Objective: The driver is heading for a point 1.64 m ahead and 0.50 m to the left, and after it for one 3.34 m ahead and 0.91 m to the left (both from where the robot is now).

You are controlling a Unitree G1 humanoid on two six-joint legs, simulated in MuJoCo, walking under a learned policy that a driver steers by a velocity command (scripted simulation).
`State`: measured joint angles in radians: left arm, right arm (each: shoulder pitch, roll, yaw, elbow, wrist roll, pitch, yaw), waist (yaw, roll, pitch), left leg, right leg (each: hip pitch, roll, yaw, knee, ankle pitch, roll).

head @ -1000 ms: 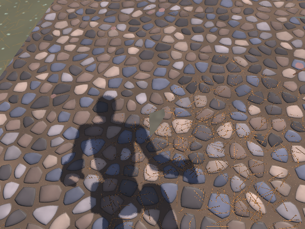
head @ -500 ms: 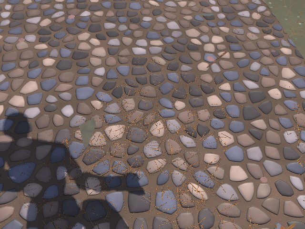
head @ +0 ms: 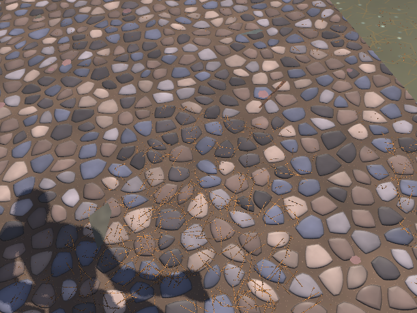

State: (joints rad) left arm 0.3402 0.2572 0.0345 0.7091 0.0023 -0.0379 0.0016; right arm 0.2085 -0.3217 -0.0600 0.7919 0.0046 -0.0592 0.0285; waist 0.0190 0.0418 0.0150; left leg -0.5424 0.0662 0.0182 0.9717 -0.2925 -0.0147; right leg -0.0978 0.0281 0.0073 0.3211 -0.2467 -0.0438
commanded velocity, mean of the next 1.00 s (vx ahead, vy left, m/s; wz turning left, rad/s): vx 0.08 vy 0.00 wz -0.02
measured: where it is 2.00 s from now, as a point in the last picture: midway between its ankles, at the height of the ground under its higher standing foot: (230, 248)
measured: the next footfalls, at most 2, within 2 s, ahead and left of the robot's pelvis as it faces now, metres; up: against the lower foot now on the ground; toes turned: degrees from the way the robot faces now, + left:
left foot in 0.20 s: +0.22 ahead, +0.12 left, +0.00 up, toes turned +1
right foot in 0.48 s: +0.15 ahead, -0.13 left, +0.00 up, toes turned +0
